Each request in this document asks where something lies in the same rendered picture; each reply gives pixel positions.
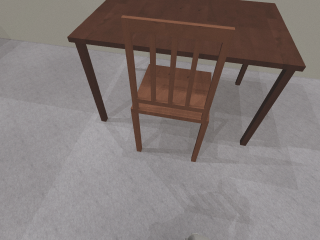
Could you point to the chair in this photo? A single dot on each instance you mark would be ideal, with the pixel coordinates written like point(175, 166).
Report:
point(171, 92)

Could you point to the table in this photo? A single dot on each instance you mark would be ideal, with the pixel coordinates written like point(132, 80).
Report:
point(261, 38)

